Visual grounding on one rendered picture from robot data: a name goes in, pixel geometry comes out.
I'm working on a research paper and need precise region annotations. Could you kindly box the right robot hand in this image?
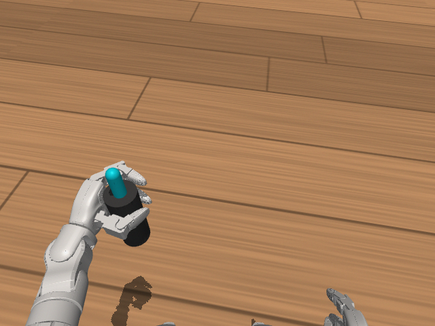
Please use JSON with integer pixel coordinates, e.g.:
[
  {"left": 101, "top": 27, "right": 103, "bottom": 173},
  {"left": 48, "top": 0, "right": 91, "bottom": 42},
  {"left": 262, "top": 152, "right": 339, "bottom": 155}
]
[{"left": 324, "top": 288, "right": 368, "bottom": 326}]

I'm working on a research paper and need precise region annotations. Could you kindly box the left robot hand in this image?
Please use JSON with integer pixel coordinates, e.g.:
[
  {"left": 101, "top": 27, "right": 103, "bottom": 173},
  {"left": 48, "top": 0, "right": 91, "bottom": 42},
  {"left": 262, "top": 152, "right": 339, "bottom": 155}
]
[{"left": 69, "top": 161, "right": 152, "bottom": 240}]

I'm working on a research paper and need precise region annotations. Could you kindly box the left robot arm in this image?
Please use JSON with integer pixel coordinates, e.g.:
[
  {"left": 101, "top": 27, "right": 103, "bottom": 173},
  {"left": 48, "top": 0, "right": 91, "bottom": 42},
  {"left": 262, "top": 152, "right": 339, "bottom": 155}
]
[{"left": 25, "top": 223, "right": 97, "bottom": 326}]

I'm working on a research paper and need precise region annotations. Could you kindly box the bottle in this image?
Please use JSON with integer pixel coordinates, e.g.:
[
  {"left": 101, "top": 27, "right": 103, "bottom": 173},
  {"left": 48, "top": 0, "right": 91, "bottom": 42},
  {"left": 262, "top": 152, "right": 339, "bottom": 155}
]
[{"left": 103, "top": 168, "right": 150, "bottom": 247}]

